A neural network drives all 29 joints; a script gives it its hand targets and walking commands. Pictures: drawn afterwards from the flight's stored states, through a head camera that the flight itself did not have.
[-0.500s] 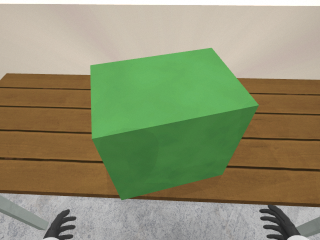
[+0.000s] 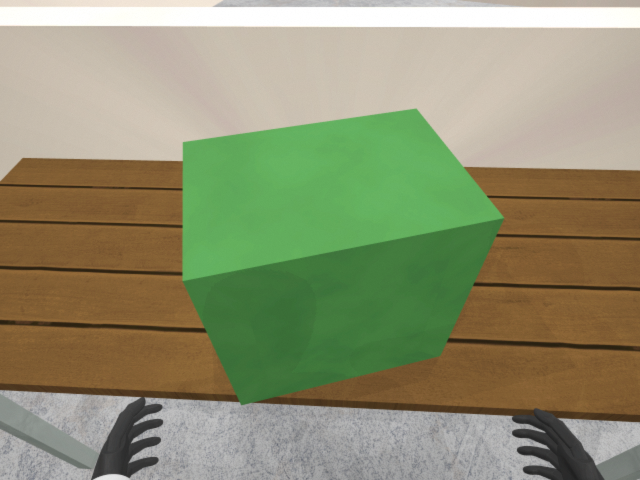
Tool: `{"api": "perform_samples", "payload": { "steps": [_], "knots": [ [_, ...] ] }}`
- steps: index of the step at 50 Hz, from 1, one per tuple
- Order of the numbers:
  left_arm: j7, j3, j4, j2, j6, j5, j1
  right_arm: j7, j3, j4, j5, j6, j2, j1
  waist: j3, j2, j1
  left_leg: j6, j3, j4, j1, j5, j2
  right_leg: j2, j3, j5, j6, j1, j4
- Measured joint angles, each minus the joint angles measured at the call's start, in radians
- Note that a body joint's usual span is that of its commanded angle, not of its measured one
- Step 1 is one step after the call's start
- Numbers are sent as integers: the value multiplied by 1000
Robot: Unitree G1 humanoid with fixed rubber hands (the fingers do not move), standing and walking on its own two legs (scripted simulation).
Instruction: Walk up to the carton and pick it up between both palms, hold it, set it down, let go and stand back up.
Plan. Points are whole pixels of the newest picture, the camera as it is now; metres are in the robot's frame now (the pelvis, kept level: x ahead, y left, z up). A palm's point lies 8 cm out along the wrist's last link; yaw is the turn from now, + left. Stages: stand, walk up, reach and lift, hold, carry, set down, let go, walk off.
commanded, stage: reach and lift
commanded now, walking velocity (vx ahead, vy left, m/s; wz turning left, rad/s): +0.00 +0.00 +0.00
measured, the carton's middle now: (326, 261) +0.37 +0.01 +0.08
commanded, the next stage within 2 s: none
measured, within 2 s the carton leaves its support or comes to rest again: neither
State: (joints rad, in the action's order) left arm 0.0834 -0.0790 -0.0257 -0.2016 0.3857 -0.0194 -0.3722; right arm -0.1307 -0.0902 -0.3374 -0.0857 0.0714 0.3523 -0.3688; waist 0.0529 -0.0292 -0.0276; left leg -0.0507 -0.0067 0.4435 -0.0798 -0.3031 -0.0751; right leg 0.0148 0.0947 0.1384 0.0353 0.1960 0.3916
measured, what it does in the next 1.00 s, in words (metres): stands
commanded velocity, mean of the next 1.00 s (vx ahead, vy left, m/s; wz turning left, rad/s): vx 0.00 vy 0.00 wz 0.00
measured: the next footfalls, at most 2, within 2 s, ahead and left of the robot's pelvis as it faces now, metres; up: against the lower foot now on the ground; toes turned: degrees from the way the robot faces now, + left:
none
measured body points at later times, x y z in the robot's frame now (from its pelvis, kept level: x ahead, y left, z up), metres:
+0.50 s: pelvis -0.01 +0.01 +0.00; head +0.00 +0.01 +0.45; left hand +0.17 +0.24 +0.01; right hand +0.15 -0.27 -0.02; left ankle -0.04 +0.15 -0.74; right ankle +0.05 -0.10 -0.74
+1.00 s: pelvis -0.01 +0.01 +0.00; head -0.01 +0.02 +0.45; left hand +0.19 +0.23 +0.07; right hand +0.23 -0.26 +0.06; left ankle -0.04 +0.15 -0.74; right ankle +0.05 -0.10 -0.74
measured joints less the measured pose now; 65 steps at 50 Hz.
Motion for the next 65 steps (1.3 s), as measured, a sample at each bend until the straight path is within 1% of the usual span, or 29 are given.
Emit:
{"api": "perform_samples", "payload": {
  "steps": [3,7,10,13,17,21,26,30,35,38,42,45,47,51,56,61,65],
  "knots": [
    [10,4,28,-6,-12,-6,-31,-4,-2,43,-12,2,-13,-24,-1,10,4,1,4,-14,-2,11,4,-3,2,-7,-1,0,-12],
    [29,16,66,-4,-42,-16,-65,-15,-14,83,-39,-18,-18,-45,1,9,5,5,2,-1,-19,7,5,-2,-3,-13,-5,11,-14],
    [49,29,97,2,-72,-24,-83,-26,-19,87,-60,-32,-8,-50,-2,2,4,9,-1,13,-30,1,6,-2,-9,-13,-8,19,-9],
    [58,39,123,14,-102,-40,-95,-37,-20,94,-80,-40,7,-56,-7,-3,7,12,-3,16,-32,-2,8,-4,-15,-13,-11,21,-7],
    [74,53,155,30,-128,-60,-95,-51,-24,118,-105,-44,19,-72,-16,-1,2,15,-12,6,-27,4,16,-8,-28,-13,-15,25,-4],
    [89,57,174,41,-134,-71,-79,-57,-21,145,-129,-34,34,-71,-11,7,-2,20,-22,-6,-25,13,23,-12,-42,-19,-19,33,-2],
    [115,62,212,50,-133,-80,-68,-75,-24,165,-162,-33,57,-60,-7,16,-8,24,-36,-8,-40,22,29,-14,-63,-31,-22,55,-1],
    [134,80,249,61,-148,-93,-66,-97,-30,180,-197,-50,82,-55,-19,19,-10,26,-42,0,-64,24,32,-14,-73,-36,-23,80,4],
    [147,92,275,83,-158,-90,-50,-108,-37,228,-245,-93,119,-16,-36,23,-10,29,-43,5,-82,27,37,-16,-82,-39,-26,100,11],
    [154,92,288,95,-140,-76,-30,-115,-30,238,-275,-96,147,25,-45,28,-14,29,-38,-1,-80,32,40,-16,-84,-40,-26,97,8],
    [159,97,341,105,-116,-75,-18,-124,-21,233,-313,-85,179,66,-52,37,-19,28,-21,-12,-73,38,43,-15,-79,-41,-25,82,-6],
    [161,98,383,111,-81,-63,-14,-130,-16,228,-343,-66,195,84,-47,42,-25,26,-12,-25,-63,43,42,-10,-77,-44,-21,66,-22],
    [159,94,396,107,-60,-69,-5,-128,-17,227,-349,-47,199,96,-52,43,-25,24,-6,-31,-65,45,41,-8,-77,-45,-20,65,-29],
    [155,80,424,85,-11,-83,20,-107,-22,265,-356,-11,195,110,-43,42,-17,22,3,-47,-60,51,40,-5,-75,-49,-19,57,-45],
    [148,59,493,72,39,-96,38,-90,-14,313,-378,17,193,115,-29,35,-7,18,7,-69,-47,56,34,3,-74,-57,-15,40,-75],
    [139,48,541,56,91,-120,74,-70,-7,351,-393,50,217,120,-21,15,1,16,9,-78,-39,54,29,9,-75,-61,-13,27,-93],
    [125,31,540,46,126,-136,116,-51,-4,379,-395,80,243,142,-24,3,9,17,8,-89,-31,57,29,10,-77,-60,-14,23,-98]
  ]
}}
